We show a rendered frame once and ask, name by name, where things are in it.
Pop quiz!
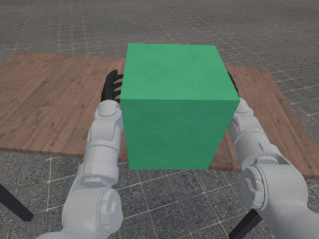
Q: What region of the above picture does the robot right upper arm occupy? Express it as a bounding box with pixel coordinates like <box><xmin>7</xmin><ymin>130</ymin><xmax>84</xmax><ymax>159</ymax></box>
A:
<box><xmin>240</xmin><ymin>163</ymin><xmax>319</xmax><ymax>239</ymax></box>

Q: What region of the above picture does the robot left upper arm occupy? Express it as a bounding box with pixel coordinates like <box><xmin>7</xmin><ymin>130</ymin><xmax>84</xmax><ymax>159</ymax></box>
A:
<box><xmin>35</xmin><ymin>186</ymin><xmax>124</xmax><ymax>239</ymax></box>

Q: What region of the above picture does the table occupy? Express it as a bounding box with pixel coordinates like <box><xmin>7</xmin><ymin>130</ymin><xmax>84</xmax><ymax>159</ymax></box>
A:
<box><xmin>0</xmin><ymin>51</ymin><xmax>319</xmax><ymax>239</ymax></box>

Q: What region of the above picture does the robot left hand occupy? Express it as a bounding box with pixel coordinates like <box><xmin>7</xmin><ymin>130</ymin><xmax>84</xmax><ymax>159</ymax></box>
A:
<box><xmin>101</xmin><ymin>69</ymin><xmax>124</xmax><ymax>104</ymax></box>

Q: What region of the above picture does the right robot forearm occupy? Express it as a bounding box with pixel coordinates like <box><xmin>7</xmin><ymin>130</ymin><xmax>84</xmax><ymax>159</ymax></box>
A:
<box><xmin>227</xmin><ymin>98</ymin><xmax>308</xmax><ymax>202</ymax></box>

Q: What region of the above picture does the carton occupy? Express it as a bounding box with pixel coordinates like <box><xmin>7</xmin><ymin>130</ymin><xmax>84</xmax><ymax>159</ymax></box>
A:
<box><xmin>120</xmin><ymin>43</ymin><xmax>240</xmax><ymax>170</ymax></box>

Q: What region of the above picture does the left robot forearm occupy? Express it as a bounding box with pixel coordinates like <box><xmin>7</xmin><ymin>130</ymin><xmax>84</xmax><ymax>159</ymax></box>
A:
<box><xmin>62</xmin><ymin>100</ymin><xmax>124</xmax><ymax>224</ymax></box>

